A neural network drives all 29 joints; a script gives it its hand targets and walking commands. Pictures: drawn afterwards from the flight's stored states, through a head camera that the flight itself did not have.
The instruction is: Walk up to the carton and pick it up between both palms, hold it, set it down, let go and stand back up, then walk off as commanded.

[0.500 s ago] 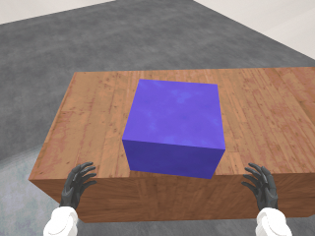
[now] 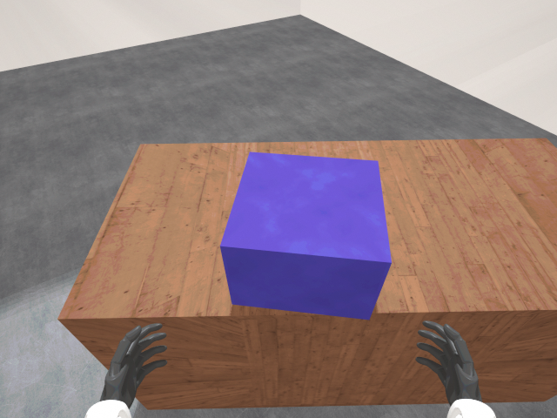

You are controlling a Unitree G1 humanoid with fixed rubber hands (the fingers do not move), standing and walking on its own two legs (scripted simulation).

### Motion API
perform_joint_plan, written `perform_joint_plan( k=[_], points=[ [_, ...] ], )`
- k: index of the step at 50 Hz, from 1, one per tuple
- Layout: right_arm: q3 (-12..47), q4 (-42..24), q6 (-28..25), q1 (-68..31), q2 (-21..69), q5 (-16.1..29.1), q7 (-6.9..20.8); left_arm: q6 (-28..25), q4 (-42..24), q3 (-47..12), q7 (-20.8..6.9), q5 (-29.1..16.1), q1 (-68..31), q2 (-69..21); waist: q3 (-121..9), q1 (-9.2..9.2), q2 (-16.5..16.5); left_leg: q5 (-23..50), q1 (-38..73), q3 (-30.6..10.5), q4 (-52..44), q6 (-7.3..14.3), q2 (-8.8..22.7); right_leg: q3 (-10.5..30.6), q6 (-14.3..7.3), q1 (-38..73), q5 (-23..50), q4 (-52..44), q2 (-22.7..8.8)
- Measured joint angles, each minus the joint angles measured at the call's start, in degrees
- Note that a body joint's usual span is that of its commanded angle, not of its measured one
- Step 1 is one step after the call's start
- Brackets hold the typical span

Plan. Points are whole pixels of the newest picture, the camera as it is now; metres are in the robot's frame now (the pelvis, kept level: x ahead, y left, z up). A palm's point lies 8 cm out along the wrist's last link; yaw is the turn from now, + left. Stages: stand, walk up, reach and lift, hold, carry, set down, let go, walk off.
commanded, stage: set down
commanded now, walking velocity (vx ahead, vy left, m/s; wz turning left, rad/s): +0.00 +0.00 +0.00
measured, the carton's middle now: (306, 231) +0.49 -0.03 -0.05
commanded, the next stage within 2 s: let go in 1.68 s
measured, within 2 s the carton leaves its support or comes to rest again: neither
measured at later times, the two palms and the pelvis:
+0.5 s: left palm (131, 385) +0.20 +0.25 -0.06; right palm (449, 378) +0.20 -0.22 -0.05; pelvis +0.03 +0.00 +0.00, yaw +0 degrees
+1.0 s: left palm (133, 416) +0.17 +0.24 -0.08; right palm (449, 397) +0.19 -0.22 -0.07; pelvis +0.02 +0.00 +0.00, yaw +0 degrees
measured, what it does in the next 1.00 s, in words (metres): stands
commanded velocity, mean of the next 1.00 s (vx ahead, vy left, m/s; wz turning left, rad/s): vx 0.00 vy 0.00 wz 0.00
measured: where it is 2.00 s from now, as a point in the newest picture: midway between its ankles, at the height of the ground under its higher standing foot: outside the picture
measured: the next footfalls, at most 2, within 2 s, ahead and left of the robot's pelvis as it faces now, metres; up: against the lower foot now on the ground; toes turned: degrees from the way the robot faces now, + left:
none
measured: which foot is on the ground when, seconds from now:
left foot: down 0.00-1.00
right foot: down 0.00-1.00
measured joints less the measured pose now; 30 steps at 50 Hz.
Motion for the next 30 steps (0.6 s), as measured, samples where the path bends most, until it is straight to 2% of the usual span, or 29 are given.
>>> perform_joint_plan(
  k=[9, 23, 30],
  points=[
    [0.0, 0.0, 1.16, -2.71, 0.1, -2.84, 0.71, 3.15, -0.01, 0.0, 0.84, 2.93, 0.0, 0.0, 2.02, 0.0, 0.0, -0.44, 0.21, 0.0, 0.0, 0.0, 0.0, 0.0, 0.0, 0.21, -0.49, 0.0, 0.0],
    [-0.01, 0.18, -0.26, 0.29, 0.09, -3.35, 1.78, 5.21, -0.34, 0.0, 1.12, 6.91, 0.55, 0.0, 3.39, 0.0, 0.0, -2.01, 1.9, 0.0, 0.0, 0.0, 0.0, 0.0, -0.09, 1.89, -2.19, 0.0, 0.0],
    [-0.01, 1.27, -0.35, 1.55, -0.31, -3.98, 2.31, 7.87, -0.5, 0.0, 1.12, 8.47, 1.86, 0.0, 3.68, 0.0, 0.0, -2.24, 2.74, 0.0, 0.0, 0.0, 0.0, 0.0, -0.1, 2.73, -2.44, 0.0, 0.0]
  ],
)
